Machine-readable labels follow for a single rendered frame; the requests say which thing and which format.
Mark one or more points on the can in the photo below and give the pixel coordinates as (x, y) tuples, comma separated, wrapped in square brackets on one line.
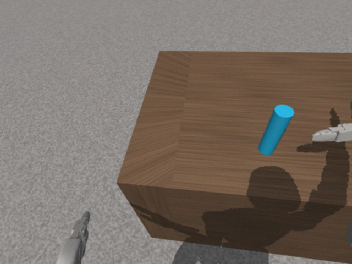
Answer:
[(277, 125)]

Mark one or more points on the left robot hand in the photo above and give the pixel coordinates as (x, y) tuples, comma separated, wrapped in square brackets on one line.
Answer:
[(74, 247)]

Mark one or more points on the right robot hand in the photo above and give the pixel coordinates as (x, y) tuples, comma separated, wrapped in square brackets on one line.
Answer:
[(343, 132)]

